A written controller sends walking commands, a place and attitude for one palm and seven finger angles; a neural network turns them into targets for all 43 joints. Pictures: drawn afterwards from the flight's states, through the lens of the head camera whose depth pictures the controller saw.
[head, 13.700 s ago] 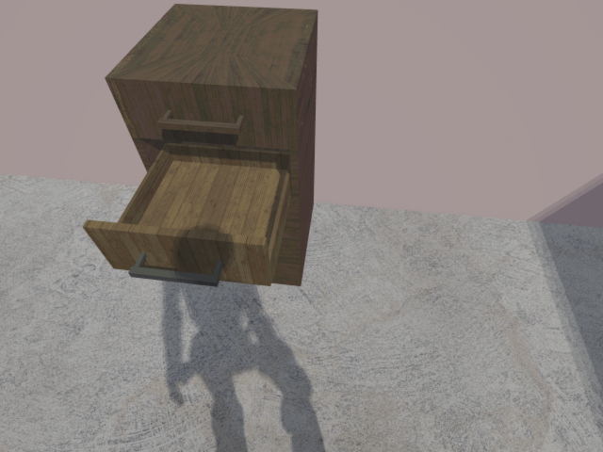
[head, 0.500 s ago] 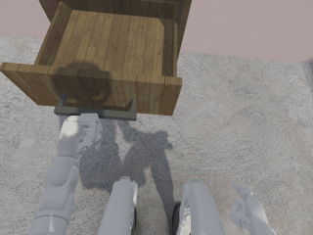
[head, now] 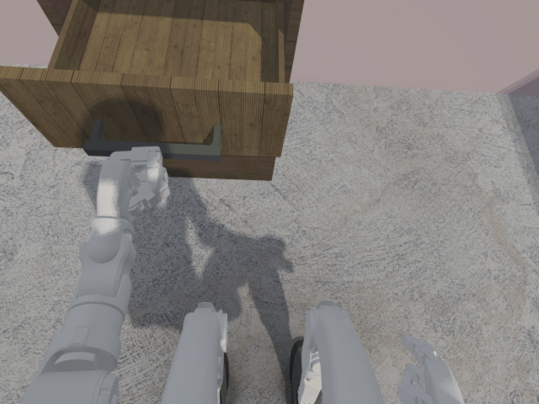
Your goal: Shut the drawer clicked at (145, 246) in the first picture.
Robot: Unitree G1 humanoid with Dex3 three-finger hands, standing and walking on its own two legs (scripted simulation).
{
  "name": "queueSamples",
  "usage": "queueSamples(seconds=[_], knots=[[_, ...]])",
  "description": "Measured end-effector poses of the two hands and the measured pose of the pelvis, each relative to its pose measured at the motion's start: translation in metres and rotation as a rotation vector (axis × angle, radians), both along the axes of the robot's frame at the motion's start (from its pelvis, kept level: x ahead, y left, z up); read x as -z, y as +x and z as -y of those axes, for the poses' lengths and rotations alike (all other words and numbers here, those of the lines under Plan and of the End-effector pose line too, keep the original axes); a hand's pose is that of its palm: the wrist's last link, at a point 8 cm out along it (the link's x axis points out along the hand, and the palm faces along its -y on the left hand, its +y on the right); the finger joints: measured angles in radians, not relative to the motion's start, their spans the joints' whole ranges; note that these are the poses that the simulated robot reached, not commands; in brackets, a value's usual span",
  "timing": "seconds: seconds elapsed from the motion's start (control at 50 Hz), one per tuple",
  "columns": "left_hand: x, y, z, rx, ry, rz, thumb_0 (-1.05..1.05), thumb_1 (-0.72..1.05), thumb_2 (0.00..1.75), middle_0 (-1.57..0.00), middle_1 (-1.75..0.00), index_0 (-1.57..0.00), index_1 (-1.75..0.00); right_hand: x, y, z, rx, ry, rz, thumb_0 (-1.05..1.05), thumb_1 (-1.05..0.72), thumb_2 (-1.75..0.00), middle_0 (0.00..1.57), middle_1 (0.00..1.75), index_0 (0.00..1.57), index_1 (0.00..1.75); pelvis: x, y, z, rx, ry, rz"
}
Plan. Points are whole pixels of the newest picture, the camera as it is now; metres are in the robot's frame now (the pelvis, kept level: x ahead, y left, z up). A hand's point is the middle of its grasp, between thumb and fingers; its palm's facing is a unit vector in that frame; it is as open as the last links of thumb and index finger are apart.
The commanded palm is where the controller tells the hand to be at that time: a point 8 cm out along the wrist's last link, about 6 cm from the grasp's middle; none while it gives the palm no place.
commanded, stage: push the drawer shut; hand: left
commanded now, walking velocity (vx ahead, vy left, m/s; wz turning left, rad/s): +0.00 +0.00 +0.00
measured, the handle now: (156, 140) +0.49 +0.18 +0.01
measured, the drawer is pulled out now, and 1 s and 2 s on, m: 0.21 0.09 0.00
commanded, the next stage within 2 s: pull the fist back off the drawer in 1.94 s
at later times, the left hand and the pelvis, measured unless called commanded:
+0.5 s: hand (168, 149) +0.48 +0.16 +0.00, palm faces -0.02 -1.00 -0.06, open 3.2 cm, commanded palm +0.47 +0.19 +0.01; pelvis +0.00 +0.00 +0.00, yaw -1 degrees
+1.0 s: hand (173, 115) +0.54 +0.16 +0.00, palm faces -0.02 -1.00 -0.05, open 3.2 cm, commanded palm +0.54 +0.19 +0.01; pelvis +0.00 +0.00 -0.02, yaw -2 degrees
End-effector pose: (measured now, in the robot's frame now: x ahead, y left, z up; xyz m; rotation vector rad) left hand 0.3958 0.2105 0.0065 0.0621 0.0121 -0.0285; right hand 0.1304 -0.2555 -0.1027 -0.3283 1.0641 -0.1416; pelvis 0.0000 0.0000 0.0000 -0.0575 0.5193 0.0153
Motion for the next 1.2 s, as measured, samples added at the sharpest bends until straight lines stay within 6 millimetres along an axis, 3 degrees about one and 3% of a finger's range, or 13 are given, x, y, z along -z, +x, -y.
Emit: queueSamples(seconds=[0.64,1.2], knots=[[0.0,0.078,-0.002,-0.012,-0.002,0.017,0.02,0.81,0.95,-1.4,-1.6,-1.4,-1.6,0.013,-0.053,0.008,0.067,-0.018,-0.186,0.01,-0.9,-0.89,0.21,0.3,0.2,0.3,0.009,0.0,0.0,0.013,-0.006,-0.045],[-0.001,0.146,-0.004,-0.017,-0.012,0.015,0.04,0.79,0.93,-1.4,-1.6,-1.4,-1.6,0.016,-0.117,0.003,0.149,-0.037,-0.373,0.01,-0.9,-0.89,0.21,0.3,0.2,0.3,0.023,-0.003,-0.005,0.028,-0.033,-0.1]])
